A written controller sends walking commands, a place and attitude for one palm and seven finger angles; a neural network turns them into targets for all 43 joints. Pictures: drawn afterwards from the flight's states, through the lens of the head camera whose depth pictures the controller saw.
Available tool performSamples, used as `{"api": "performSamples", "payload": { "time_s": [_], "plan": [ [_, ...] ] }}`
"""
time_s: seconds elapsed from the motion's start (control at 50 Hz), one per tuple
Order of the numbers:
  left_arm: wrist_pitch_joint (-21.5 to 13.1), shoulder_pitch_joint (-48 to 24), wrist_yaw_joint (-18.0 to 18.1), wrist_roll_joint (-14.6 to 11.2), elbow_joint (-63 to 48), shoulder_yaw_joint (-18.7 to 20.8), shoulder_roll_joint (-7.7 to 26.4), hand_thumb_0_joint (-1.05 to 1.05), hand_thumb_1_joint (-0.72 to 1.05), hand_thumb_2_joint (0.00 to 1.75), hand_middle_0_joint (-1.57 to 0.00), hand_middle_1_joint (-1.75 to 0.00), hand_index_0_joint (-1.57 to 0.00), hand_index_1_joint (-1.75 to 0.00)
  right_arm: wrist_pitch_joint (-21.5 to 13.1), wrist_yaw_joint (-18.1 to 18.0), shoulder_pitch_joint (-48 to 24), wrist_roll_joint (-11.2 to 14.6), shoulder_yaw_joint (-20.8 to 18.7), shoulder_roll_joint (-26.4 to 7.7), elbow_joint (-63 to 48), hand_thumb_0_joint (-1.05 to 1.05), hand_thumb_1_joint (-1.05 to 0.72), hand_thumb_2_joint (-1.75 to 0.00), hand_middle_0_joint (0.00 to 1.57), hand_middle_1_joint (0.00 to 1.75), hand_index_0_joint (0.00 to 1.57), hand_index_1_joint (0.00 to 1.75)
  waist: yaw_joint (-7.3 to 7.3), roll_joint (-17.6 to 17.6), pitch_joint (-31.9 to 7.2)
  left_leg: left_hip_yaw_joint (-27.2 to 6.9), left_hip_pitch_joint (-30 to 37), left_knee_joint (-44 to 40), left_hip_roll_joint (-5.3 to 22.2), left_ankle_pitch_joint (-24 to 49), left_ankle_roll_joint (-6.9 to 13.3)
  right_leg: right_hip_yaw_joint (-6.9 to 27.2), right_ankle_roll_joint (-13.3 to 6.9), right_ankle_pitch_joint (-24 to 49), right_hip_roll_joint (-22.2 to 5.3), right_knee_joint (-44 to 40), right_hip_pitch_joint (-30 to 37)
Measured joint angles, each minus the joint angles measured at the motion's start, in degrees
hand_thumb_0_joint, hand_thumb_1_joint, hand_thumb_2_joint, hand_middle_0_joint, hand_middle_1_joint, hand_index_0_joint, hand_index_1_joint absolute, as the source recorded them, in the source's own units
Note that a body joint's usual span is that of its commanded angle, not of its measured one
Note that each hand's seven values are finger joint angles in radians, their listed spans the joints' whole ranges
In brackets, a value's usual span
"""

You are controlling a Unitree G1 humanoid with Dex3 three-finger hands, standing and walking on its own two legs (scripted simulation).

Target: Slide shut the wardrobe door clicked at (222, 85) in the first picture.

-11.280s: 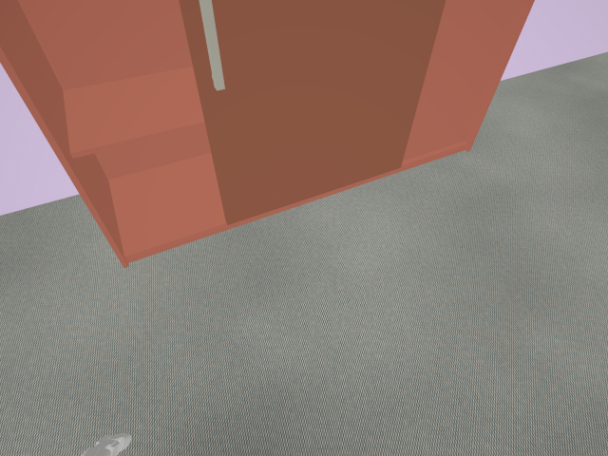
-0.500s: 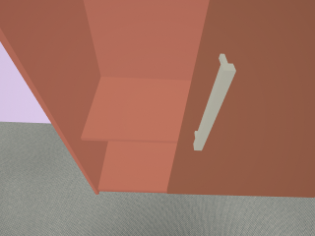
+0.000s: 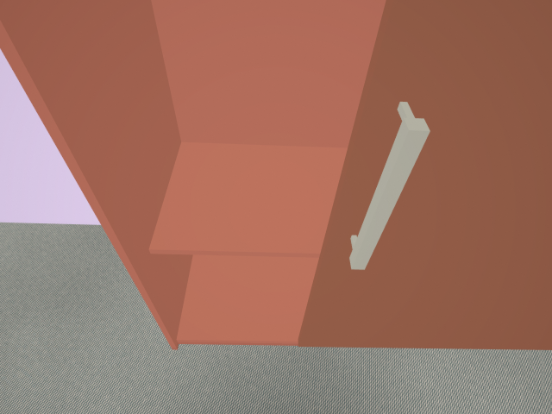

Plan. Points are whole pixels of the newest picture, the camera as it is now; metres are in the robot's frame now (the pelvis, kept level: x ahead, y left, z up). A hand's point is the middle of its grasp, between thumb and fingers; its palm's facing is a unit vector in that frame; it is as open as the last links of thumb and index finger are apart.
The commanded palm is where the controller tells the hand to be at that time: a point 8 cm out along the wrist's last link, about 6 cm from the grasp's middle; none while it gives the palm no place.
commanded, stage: come to a stop and stand still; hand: right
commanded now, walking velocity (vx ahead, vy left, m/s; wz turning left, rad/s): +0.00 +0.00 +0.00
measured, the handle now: (376, 199) +0.43 -0.14 +0.08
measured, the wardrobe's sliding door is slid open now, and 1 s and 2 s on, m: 0.43 0.43 0.43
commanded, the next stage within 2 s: look again from close up in 0.20 s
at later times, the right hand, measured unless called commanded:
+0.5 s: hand out of the picture -0.04 -0.15 -0.17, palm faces +0.05 +0.98 -0.19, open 7.3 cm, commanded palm none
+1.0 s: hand out of the picture -0.04 -0.16 -0.17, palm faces +0.06 +0.98 -0.18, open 7.3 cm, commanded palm none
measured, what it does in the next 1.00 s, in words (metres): stands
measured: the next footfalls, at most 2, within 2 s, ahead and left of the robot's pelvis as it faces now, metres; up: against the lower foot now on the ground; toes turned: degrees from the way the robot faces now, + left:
none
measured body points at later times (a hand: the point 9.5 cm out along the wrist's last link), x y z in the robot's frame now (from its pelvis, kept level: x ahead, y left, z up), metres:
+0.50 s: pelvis +0.00 +0.00 +0.00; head +0.01 +0.01 +0.45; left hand -0.02 +0.21 -0.17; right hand -0.04 -0.20 -0.16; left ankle -0.07 +0.06 -0.74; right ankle -0.02 -0.12 -0.74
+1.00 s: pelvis +0.00 +0.00 +0.00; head +0.01 +0.00 +0.45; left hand -0.02 +0.20 -0.17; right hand -0.04 -0.21 -0.16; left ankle -0.07 +0.06 -0.74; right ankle -0.02 -0.12 -0.74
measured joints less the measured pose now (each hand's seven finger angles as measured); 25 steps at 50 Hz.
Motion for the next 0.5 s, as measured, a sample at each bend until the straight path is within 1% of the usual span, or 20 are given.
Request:
{"api": "performSamples", "payload": {
  "time_s": [0.22,0.5],
  "plan": [
    [0.4,0.8,0.1,-0.1,0.3,-0.1,-0.8,0.00,0.91,0.90,-0.20,-0.30,-0.20,-0.30,0.2,0.0,1.1,0.1,-0.1,0.3,0.3,0.00,-0.91,-0.90,0.20,0.30,0.20,0.30,-0.14,0.2,0.4,0.2,0.1,-0.5,-0.7,0.4,0.5,0.3,0.5,0.0,-0.7,0.5,-0.4],
    [0.3,1.5,0.3,-0.2,0.4,-0.1,-1.4,0.00,0.91,0.90,-0.20,-0.30,-0.20,-0.30,0.2,-0.1,1.8,0.1,-0.2,0.8,0.5,0.00,-0.91,-0.90,0.20,0.30,0.20,0.30,-0.22,0.2,0.3,0.3,0.1,-0.3,-0.7,0.5,0.4,0.3,0.4,0.0,-0.7,0.8,-0.4]
  ]
}}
